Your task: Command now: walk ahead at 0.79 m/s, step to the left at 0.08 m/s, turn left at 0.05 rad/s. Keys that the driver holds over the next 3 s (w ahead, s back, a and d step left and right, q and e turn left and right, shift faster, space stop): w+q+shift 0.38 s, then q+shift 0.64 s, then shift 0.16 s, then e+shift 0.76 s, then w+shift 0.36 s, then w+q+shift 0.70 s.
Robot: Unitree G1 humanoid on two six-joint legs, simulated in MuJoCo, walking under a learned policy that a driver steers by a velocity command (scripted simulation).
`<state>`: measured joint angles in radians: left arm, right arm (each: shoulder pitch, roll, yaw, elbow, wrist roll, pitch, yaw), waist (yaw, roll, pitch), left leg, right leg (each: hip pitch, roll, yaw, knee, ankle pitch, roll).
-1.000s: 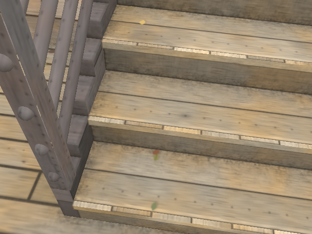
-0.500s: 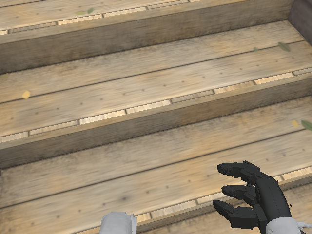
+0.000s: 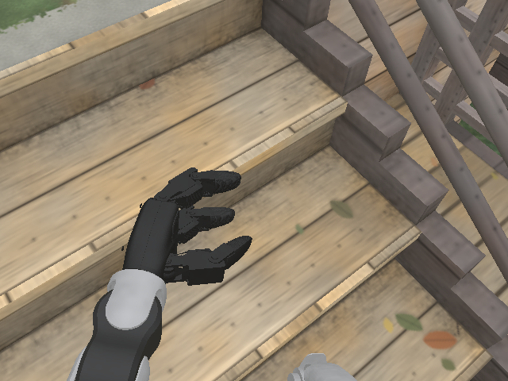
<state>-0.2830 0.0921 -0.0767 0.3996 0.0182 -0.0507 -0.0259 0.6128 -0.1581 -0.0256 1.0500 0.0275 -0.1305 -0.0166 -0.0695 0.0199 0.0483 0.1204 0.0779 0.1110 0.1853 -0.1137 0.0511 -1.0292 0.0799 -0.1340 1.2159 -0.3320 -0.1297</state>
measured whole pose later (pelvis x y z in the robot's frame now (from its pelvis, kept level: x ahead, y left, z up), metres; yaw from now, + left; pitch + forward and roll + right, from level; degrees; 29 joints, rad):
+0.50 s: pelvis +0.33 +0.08 +0.18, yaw +21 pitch +4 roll +3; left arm 0.51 0.19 0.00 0.92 0.01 -0.07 0.04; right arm -0.02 -0.11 0.05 0.55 -0.01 0.01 -0.01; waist 0.06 0.01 -0.09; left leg -0.79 -0.11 0.14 1.29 -0.62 0.16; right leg -0.06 -0.16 -0.24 0.62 -0.08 -0.02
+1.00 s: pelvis +0.54 +0.14 +0.42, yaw +48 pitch +5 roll -3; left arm 0.15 0.22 0.02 0.75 -0.01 -0.07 0.01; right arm 0.23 -0.32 -0.09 0.82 -0.06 -0.09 0.08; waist 0.04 0.05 -0.11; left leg -0.73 -0.06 -0.14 1.61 -0.23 0.04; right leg -0.68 -0.04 -0.11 0.87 -0.29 -0.06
